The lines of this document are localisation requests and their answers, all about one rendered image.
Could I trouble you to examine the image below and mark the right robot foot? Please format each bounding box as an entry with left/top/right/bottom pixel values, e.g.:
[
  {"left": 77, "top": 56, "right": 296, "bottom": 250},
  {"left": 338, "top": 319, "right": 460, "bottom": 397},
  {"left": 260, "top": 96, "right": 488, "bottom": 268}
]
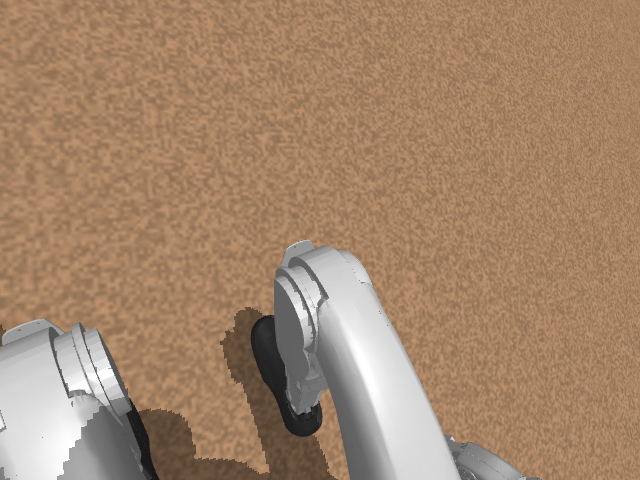
[{"left": 251, "top": 315, "right": 322, "bottom": 437}]

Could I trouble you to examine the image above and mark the right robot hand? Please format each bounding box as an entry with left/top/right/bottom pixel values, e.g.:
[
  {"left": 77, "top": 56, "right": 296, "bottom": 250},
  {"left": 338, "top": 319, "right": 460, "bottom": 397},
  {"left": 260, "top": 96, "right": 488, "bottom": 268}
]
[{"left": 444, "top": 434, "right": 528, "bottom": 480}]

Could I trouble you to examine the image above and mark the left robot foot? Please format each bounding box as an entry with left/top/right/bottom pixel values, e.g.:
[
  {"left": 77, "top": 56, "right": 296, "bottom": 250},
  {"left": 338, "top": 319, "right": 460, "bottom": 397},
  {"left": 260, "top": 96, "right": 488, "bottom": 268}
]
[{"left": 126, "top": 398, "right": 159, "bottom": 480}]

